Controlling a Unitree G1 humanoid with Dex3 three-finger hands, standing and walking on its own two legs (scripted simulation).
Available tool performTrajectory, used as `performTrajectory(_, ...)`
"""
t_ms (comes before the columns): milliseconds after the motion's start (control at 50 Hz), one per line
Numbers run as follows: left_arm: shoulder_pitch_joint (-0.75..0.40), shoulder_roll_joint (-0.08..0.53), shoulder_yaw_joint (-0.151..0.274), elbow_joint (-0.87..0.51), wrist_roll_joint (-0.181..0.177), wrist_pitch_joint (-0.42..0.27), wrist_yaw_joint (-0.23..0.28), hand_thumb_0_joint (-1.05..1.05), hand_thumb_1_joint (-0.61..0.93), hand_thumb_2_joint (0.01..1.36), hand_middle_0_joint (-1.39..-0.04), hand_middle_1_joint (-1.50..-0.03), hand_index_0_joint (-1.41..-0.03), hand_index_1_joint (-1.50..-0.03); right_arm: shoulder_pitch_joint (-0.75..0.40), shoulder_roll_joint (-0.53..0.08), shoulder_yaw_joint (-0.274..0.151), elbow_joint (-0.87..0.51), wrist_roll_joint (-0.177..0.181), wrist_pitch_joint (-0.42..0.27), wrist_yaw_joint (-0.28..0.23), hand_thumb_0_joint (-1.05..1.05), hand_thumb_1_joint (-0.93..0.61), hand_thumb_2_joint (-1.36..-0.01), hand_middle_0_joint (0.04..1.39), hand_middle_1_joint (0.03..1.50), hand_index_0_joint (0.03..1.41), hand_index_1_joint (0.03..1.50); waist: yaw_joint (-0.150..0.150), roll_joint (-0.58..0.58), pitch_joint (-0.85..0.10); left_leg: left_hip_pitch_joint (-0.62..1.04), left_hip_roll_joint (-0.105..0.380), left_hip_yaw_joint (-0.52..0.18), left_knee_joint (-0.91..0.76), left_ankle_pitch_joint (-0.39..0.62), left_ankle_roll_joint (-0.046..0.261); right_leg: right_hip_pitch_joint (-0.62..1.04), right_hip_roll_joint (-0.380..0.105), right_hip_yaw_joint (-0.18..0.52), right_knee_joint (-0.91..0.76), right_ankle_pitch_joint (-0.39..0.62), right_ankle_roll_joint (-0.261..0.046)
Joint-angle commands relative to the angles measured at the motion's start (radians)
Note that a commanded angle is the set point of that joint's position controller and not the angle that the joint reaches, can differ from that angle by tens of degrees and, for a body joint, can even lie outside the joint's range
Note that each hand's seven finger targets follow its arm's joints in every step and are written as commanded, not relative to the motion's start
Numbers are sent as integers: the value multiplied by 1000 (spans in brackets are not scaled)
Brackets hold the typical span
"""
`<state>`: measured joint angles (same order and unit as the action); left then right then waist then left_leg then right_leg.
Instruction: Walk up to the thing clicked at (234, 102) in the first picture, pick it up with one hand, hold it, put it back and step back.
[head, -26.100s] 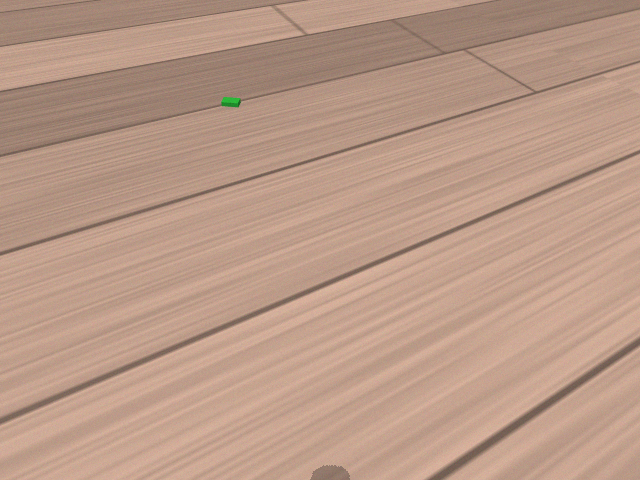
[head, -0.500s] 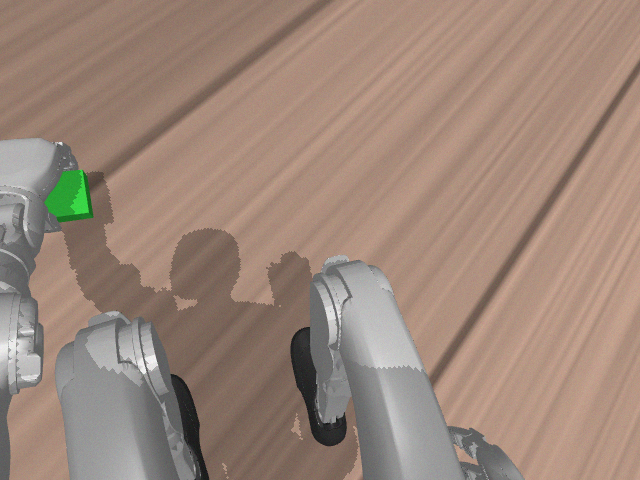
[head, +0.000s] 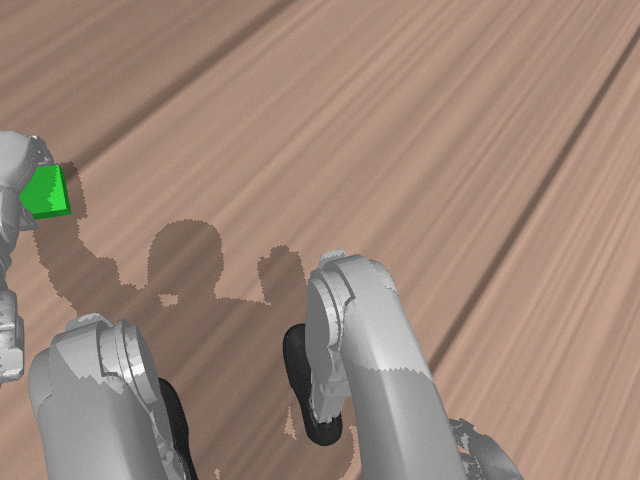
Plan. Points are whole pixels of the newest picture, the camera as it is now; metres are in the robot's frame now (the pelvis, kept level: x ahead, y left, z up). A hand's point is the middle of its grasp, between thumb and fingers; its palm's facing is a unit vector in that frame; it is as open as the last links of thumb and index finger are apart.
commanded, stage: lower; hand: left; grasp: from above
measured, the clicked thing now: (19, 195) +0.49 +0.25 -0.22
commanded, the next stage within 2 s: rest in 0.20 s
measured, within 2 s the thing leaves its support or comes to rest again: rests again in 0.88 s
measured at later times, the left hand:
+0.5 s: hand (34, 198) +0.49 +0.24 -0.24, palm faces -0.49 -0.05 -0.87, open 8.8 cm
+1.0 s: hand (44, 203) +0.49 +0.24 -0.27, palm faces -0.48 -0.06 -0.87, open 8.8 cm
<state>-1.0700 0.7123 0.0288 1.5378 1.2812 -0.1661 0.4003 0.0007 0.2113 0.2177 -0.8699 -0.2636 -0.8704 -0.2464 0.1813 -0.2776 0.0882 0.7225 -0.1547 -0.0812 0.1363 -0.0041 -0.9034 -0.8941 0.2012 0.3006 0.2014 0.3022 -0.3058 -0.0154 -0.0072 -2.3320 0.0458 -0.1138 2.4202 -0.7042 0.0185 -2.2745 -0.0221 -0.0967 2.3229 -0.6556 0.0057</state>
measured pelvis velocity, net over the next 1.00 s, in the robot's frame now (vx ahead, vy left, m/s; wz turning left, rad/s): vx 0.00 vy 0.00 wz -0.08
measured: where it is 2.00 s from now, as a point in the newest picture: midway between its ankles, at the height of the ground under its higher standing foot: (249, 434)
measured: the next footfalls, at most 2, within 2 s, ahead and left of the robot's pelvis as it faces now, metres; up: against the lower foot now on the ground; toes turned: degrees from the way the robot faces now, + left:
none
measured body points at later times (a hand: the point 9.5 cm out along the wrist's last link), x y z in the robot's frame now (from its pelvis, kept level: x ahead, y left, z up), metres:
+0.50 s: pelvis +0.01 +0.00 -0.02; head +0.28 +0.08 +0.33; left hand +0.51 +0.24 -0.19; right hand +0.01 -0.26 -0.10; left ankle +0.07 +0.12 -0.29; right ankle +0.10 -0.12 -0.29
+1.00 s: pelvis +0.00 +0.00 -0.03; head +0.29 +0.09 +0.31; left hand +0.51 +0.24 -0.22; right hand +0.02 -0.26 -0.09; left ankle +0.07 +0.12 -0.29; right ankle +0.10 -0.12 -0.29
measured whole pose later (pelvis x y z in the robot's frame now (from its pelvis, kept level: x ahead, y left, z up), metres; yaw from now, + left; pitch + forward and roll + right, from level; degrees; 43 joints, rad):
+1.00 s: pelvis +0.00 +0.00 -0.03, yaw -5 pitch +31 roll -12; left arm -1.11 0.90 0.08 1.71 1.33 -0.19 0.57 0.01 0.25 0.17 -0.84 -0.28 -0.85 -0.24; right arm 0.14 -0.33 0.23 0.67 -0.24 -0.21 0.25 0.00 -0.90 -0.89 0.20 0.30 0.20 0.30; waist -0.40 -0.10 0.14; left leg -2.37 0.05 -0.20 2.55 -0.75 0.02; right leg -2.28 0.00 -0.16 2.39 -0.66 0.02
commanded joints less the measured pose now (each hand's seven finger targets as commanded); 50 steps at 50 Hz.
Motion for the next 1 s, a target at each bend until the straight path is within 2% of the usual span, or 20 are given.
performTrajectory(0, -386, 218, 20, -119, -9, -13, 56, 0, 707, 420, -1095, -338, -1108, -326, 238, -256, -59, 6, -13, -9, -3, 0, -902, -898, 200, 300, 200, 300, -49, 311, -670, 456, -34, 62, -216, 204, 10, 375, 55, -72, -206, 226, -37)
performTrajectory(60, -388, 279, 47, -160, -1, -27, 72, 0, 701, 390, -1079, -346, -1102, -325, 228, -269, -53, -5, -16, -15, -3, 0, -902, -899, 200, 300, 200, 300, -27, 374, -703, 481, -34, 60, -217, 213, 4, 378, 56, -75, -196, 228, -39)
performTrajectory(140, -396, 273, 41, -115, 11, -28, 93, 0, 742, 416, -1108, -356, -1128, -336, 226, -265, -39, -3, -28, -23, 7, 0, -901, -897, 200, 300, 200, 300, -57, 354, -688, 458, -29, 54, -189, 203, 8, 377, 62, -82, -179, 233, -35)
performTrajectory(260, -373, 302, 63, -118, 32, -23, 131, 0, 736, 383, -1099, -344, -1123, -321, 230, -282, -32, -8, -37, -39, 15, 0, -901, -897, 200, 300, 200, 300, -53, 408, -694, 483, -28, 44, -187, 210, 0, 349, 61, -98, -159, 237, -40)
performTrajectory(320, -369, 279, 54, -70, 27, -12, 139, 0, 731, 387, -1057, -362, -1101, -318, 238, -288, -23, -2, -49, -51, 29, 0, -893, -892, 200, 300, 200, 300, -85, 395, -647, 471, -26, 45, -161, 224, 3, 345, 60, -100, -152, 259, -34)
performTrajectory(400, -344, 305, 71, -53, 17, -7, 149, 0, 697, 407, -1041, -357, -1077, -322, 236, -295, -14, -2, -50, -59, 38, 0, -892, -892, 200, 300, 200, 300, -69, 404, -658, 479, -24, 33, -166, 252, -1, 361, 61, -108, -146, 278, -36)
performTrajectory(460, -386, 282, 44, -34, 16, -12, 140, 0, 699, 404, -1039, -358, -1077, -321, 227, -304, 0, -6, -57, -70, 52, 0, -892, -892, 200, 300, 200, 300, -110, 387, -618, 469, -20, 26, -148, 241, 1, 352, 68, -117, -142, 276, -34)
performTrajectory(520, -332, 350, 77, -65, 15, -24, 155, 0, 702, 383, -1037, -368, -1082, -323, 226, -312, 4, -13, -55, -75, 56, 0, -894, -894, 200, 300, 200, 300, -63, 450, -662, 495, -21, 25, -169, 269, -8, 389, 67, -117, -136, 287, -39)
performTrajectory(560, -357, 323, 60, -16, 24, -27, 156, 0, 721, 397, -1053, -358, -1094, -317, 209, -319, 15, -22, -63, -84, 66, 0, -893, -893, 200, 300, 200, 300, -112, 380, -604, 451, -17, 26, -130, 256, 3, 385, 74, -119, -140, 294, -31)
performTrajectory(580, -368, 386, 108, -38, 24, -32, 166, 0, 716, 378, -1045, -360, -1090, -315, 228, -331, 14, -23, -67, -84, 66, 0, -895, -894, 200, 300, 200, 300, -118, 386, -626, 450, -18, 26, -126, 271, 6, 421, 73, -118, -144, 319, -26)
performTrajectory(600, -351, 321, 54, -15, 23, -31, 161, 0, 716, 399, -1055, -363, -1095, -323, 221, -318, 24, -22, -66, -88, 71, 0, -896, -895, 201, 300, 200, 300, -109, 399, -601, 452, -18, 26, -127, 253, 3, 394, 72, -116, -138, 298, -30)
performTrajectory(620, -366, 376, 96, -65, 18, -39, 175, 0, 707, 364, -1037, -365, -1086, -317, 207, -327, 19, -28, -66, -92, 69, 0, -897, -895, 200, 300, 200, 300, -91, 439, -644, 489, -17, 19, -146, 271, -6, 401, 73, -125, -139, 301, -34)
performTrajectory(680, -346, 422, 123, -28, 37, -40, 193, 0, 726, 361, -1034, -390, -1091, -332, 212, -348, 22, -32, -73, -98, 75, 0, -897, -895, 200, 300, 200, 300, -105, 428, -621, 490, -13, 11, -135, 266, -5, 399, 76, -133, -133, 302, -33)
performTrajectory(700, -343, 356, 66, -7, 37, -39, 189, 0, 728, 368, -1045, -371, -1096, -320, 196, -331, 32, -35, -71, -101, 82, 0, -896, -896, 201, 300, 200, 300, -110, 442, -604, 474, -12, 12, -132, 257, -6, 387, 78, -129, -125, 297, -35)
performTrajectory(760, -358, 411, 108, -31, 40, -44, 208, 0, 704, 378, -1036, -365, -1081, -320, 197, -346, 33, -42, -78, -109, 87, 0, -896, -896, 201, 300, 200, 300, -115, 440, -605, 479, -11, 7, -138, 248, -6, 403, 81, -135, -134, 292, -32)
performTrajectory(820, -351, 377, 78, 24, 45, -40, 211, 0, 741, 367, -1050, -383, -1104, -329, 183, -355, 43, -48, -87, -121, 98, 0, -897, -897, 201, 300, 200, 300, -145, 430, -556, 473, -9, 3, -121, 243, -4, 384, 80, -142, -128, 296, -26)
performTrajectory(880, -362, 425, 100, -16, 29, -43, 222, 0, 730, 378, -1047, -379, -1097, -329, 185, -360, 44, -39, -85, -123, 100, 0, -896, -897, 201, 300, 200, 300, -119, 442, -602, 468, -7, 4, -129, 259, -5, 435, 86, -138, -142, 310, -25)
performTrajectory(900, -338, 389, 66, 26, 32, -36, 223, 0, 720, 372, -1036, -391, -1089, -338, 176, -348, 53, -35, -83, -125, 101, 0, -898, -897, 201, 300, 200, 300, -120, 443, -594, 480, -5, 2, -122, 257, -6, 417, 88, -138, -135, 314, -27)
performTrajectory(960, -361, 357, 41, 60, 21, -32, 223, 0, 739, 364, -1032, -411, -1094, -347, 171, -357, 59, -32, -85, -132, 112, 0, -897, -897, 201, 300, 200, 300, -157, 429, -551, 472, -2, -9, -114, 255, -6, 401, 90, -149, -126, 314, -25)
performTrajectory(980, -388, 411, 67, 19, 20, -37, 230, 0, 719, 360, -1023, -398, -1082, -338, 168, -370, 58, -37, -85, -134, 109, 0, -897, -897, 201, 300, 200, 300, -148, 430, -578, 474, -1, -11, -115, 259, -4, 417, 92, -150, -135, 318, -24)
